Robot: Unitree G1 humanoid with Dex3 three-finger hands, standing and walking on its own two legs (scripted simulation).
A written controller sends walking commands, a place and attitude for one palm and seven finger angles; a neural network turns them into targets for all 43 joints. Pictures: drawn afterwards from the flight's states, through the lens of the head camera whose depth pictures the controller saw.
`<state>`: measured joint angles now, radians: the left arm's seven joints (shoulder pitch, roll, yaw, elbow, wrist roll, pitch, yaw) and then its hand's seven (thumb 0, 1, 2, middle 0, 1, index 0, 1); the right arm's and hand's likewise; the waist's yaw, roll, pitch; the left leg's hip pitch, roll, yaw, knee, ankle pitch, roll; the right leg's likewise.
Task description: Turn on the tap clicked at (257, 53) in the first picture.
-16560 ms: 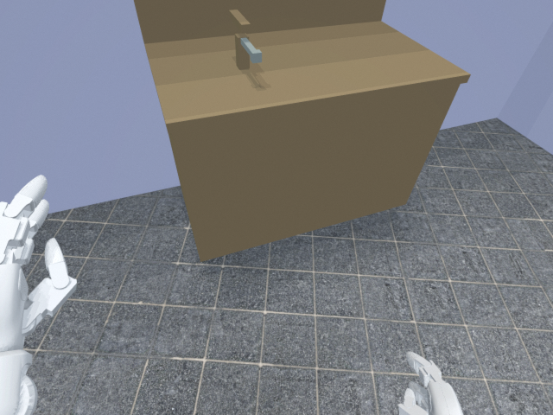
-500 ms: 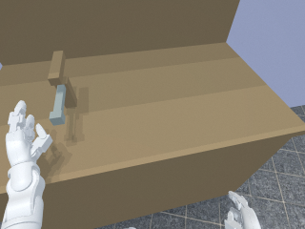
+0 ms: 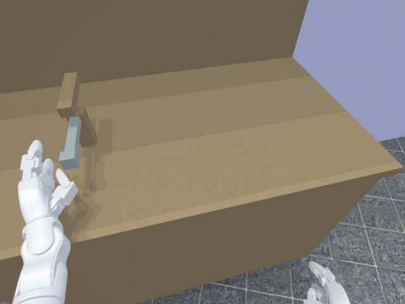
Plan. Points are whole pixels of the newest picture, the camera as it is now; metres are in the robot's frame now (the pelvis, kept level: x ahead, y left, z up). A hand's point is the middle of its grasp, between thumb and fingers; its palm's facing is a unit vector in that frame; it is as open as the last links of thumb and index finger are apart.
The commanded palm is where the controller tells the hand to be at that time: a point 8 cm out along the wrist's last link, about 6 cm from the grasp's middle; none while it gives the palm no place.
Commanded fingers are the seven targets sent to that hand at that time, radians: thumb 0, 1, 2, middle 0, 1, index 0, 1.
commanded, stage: push the lever round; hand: left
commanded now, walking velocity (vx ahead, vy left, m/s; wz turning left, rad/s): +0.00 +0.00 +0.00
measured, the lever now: (70, 159) +0.35 +0.29 +0.10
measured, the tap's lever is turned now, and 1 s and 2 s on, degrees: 0 8 41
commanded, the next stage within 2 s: none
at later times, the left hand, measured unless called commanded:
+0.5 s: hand (90, 181) +0.31 +0.24 +0.09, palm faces +0.62 -0.79 -0.05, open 7.8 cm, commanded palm +0.27 +0.26 +0.09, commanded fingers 0.00 0.90 0.90 -0.15 -0.15 -0.15 -0.15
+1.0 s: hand (107, 175) +0.33 +0.22 +0.09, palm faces +0.70 -0.72 -0.03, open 7.9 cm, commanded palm +0.28 +0.23 +0.09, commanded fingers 0.00 0.90 0.90 -0.15 -0.15 -0.15 -0.15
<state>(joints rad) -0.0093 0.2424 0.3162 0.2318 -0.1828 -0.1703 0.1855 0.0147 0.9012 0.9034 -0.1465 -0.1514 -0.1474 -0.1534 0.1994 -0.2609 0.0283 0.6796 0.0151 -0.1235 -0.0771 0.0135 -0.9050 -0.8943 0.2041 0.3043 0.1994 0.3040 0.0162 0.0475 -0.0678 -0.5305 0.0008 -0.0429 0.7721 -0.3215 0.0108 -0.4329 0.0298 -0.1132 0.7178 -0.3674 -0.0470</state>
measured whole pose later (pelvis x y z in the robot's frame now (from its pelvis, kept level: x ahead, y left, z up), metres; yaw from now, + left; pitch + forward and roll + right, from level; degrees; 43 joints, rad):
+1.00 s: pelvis +0.00 +0.00 +0.00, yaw +1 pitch +4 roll -2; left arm -0.13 0.05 0.13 0.22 -0.02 -0.05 0.64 0.02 0.90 0.91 -0.15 -0.15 -0.12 -0.15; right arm 0.14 -0.22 0.02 0.68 -0.03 0.01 -0.04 0.01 -0.91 -0.89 0.20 0.30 0.20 0.30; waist 0.02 0.04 -0.09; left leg -0.52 -0.01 -0.05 0.77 -0.32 0.01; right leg -0.42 0.02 -0.12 0.72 -0.37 -0.05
